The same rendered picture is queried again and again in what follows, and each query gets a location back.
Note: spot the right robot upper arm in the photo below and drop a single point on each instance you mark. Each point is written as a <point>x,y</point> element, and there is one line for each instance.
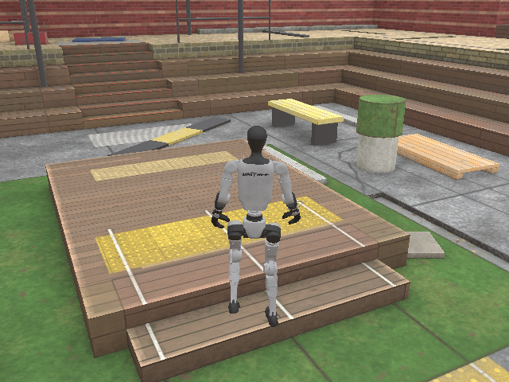
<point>280,168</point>

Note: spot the left robot forearm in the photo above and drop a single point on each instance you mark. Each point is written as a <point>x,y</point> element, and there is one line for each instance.
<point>218,207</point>

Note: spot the left robot hand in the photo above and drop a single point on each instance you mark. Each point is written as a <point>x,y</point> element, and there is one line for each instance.
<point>216,223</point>

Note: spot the robot right foot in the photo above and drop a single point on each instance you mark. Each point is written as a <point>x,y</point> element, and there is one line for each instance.
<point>273,320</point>

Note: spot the robot right shin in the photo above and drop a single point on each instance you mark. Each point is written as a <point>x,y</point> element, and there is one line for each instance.
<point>272,289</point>

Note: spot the left robot upper arm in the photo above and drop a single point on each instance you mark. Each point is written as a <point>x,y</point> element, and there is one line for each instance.
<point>226,180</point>

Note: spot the right robot hand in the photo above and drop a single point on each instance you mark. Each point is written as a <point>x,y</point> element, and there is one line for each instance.
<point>294,220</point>

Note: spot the right robot forearm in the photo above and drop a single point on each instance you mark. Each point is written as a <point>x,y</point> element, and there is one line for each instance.
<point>293,208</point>

